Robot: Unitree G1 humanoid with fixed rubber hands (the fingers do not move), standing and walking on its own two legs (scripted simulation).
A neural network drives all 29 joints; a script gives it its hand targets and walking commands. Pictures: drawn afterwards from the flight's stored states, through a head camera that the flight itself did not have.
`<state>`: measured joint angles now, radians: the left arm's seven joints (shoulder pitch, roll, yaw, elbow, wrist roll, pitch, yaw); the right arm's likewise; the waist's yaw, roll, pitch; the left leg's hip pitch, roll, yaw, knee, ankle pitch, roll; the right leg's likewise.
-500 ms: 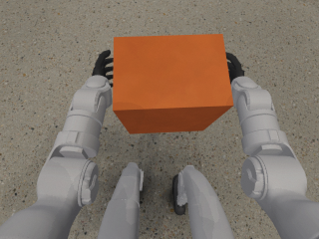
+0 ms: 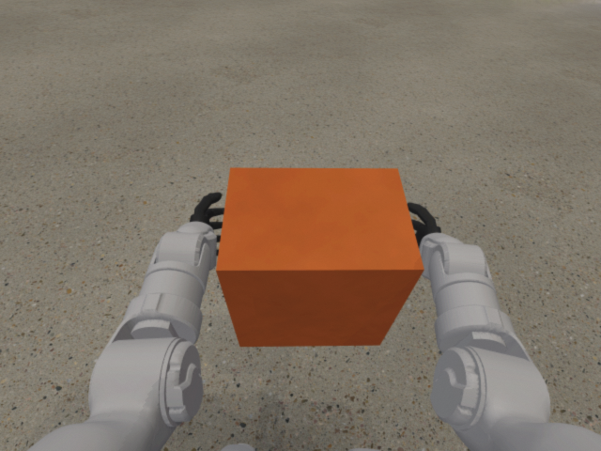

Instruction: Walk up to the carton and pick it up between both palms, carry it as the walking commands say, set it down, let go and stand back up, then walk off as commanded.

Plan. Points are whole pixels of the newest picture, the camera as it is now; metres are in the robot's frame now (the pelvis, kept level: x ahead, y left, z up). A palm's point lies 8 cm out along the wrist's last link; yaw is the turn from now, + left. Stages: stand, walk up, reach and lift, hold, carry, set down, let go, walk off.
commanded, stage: reach and lift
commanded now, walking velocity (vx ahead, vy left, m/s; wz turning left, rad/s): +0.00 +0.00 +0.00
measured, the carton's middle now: (312, 265) +0.37 -0.02 +0.05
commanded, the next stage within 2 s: hold in 1.36 s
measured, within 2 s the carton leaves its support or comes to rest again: neither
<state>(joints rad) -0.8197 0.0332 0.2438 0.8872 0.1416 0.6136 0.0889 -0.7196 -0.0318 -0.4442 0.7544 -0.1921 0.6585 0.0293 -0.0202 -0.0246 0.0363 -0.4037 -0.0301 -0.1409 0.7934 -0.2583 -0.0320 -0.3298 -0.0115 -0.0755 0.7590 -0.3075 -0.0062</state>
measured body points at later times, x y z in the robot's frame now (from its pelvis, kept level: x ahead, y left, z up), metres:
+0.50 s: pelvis +0.05 -0.01 +0.02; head +0.00 +0.02 +0.47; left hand +0.39 +0.16 +0.07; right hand +0.38 -0.17 +0.08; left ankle +0.11 +0.12 -0.70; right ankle +0.08 -0.13 -0.70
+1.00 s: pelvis +0.05 -0.01 +0.02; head -0.01 +0.01 +0.47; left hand +0.38 +0.16 +0.07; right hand +0.38 -0.17 +0.08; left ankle +0.11 +0.12 -0.70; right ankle +0.08 -0.13 -0.70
